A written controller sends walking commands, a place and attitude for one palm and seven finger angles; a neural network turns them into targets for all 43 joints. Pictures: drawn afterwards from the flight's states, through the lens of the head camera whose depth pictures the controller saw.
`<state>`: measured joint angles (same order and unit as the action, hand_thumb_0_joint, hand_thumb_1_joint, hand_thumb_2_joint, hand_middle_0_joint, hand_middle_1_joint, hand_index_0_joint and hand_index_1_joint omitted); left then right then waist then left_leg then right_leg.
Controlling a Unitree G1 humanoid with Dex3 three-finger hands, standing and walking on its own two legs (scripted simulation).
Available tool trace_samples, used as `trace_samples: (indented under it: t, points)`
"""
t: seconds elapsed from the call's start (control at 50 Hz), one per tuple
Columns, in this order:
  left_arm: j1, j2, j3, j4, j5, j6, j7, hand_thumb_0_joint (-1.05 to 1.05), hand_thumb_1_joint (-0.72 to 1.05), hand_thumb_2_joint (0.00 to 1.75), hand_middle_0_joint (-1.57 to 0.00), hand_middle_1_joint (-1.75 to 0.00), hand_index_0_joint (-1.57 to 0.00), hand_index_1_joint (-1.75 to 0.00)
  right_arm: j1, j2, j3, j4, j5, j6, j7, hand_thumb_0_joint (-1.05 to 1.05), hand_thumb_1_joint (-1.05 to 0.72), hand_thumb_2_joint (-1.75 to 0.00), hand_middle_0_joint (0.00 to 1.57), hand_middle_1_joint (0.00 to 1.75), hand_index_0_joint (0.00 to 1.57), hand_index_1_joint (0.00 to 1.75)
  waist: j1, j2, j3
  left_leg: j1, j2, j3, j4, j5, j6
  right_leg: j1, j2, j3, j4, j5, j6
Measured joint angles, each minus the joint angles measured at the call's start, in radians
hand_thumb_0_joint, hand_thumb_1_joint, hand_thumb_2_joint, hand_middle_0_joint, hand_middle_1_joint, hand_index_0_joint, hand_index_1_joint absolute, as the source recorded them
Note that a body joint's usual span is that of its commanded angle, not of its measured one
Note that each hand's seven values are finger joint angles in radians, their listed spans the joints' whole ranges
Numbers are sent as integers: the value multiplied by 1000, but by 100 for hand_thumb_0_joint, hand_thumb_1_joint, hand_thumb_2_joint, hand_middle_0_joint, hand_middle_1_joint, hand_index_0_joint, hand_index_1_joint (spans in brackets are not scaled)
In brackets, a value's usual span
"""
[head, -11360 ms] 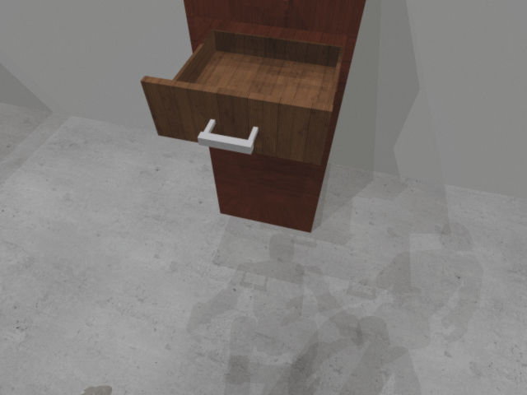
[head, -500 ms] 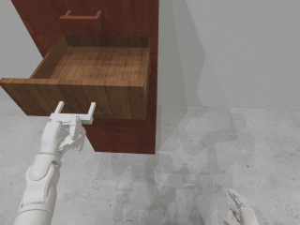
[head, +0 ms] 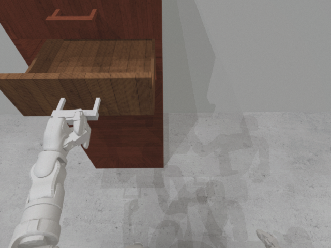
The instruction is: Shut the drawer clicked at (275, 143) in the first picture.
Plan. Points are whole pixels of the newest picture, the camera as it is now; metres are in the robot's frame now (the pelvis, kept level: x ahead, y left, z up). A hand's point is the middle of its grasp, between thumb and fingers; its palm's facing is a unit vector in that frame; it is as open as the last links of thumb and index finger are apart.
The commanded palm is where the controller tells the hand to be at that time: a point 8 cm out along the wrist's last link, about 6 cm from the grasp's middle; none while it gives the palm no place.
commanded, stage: push the drawer shut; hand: left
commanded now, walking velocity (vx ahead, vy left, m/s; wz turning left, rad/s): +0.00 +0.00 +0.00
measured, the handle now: (77, 108) +0.44 +0.24 +0.08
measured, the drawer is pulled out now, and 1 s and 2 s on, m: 0.17 0.04 0.00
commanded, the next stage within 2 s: pull the fist back off the drawer in 1.70 s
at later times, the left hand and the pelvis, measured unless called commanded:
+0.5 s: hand (92, 112) +0.43 +0.20 +0.08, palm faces +0.03 -1.00 -0.03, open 2.9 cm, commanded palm +0.42 +0.25 +0.08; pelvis -0.01 +0.00 -0.01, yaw +0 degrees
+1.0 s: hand (98, 93) +0.50 +0.20 +0.08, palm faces +0.04 -1.00 -0.02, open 2.9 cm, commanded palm +0.48 +0.25 +0.08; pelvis +0.00 +0.00 -0.02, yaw -2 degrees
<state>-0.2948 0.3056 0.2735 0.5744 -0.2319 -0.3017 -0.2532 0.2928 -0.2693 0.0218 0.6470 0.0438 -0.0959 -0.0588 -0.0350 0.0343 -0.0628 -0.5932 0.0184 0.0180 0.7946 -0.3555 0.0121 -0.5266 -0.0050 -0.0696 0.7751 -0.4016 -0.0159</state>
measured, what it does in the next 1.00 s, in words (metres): stands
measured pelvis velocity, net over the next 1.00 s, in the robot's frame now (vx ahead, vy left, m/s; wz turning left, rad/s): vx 0.00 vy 0.00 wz -0.03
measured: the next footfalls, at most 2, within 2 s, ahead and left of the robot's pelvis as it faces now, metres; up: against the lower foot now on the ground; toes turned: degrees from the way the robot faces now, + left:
none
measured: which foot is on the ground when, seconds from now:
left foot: down 0.00-1.00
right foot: down 0.00-1.00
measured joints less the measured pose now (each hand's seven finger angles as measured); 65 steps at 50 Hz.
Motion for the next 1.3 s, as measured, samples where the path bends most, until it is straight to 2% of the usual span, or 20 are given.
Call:
trace_samples:
  t: [0.2,0.34,0.74,1.06,1.3]
  points:
    - [-117,8,-9,115,22,-16,10,-6,82,94,-140,-160,-140,-160,-5,5,8,6,-2,26,2,1,-91,-90,20,30,20,30,1,-3,2,-27,-4,-8,17,-3,3,-21,-4,-8,12,-4,2]
    - [-220,28,-7,221,38,-22,20,-5,84,95,-140,-160,-140,-160,-4,7,12,9,-6,40,8,1,-91,-90,20,30,21,30,-7,-5,-1,-57,-2,-13,32,-4,1,-48,-2,-12,24,-4,0]
    - [-486,153,83,514,83,-62,-6,-6,84,95,-140,-160,-140,-160,66,-9,7,27,-19,91,21,1,-91,-90,20,30,21,30,-70,-8,-13,-186,18,-13,96,-21,-2,-176,17,-9,77,-12,-6]
    - [-562,215,141,578,125,-50,1,-4,86,94,-140,-160,-139,-160,109,-4,8,13,-33,135,35,1,-91,-90,20,30,21,30,-111,-7,-27,-223,32,-2,110,-40,1,-213,30,4,73,-14,-2]
    - [-644,254,146,637,150,-43,6,-4,80,92,-140,-160,-140,-160,103,-4,15,6,-44,148,37,1,-91,-90,20,30,21,30,-129,-6,-29,-266,31,-10,132,-49,7,-245,30,-3,80,-17,5]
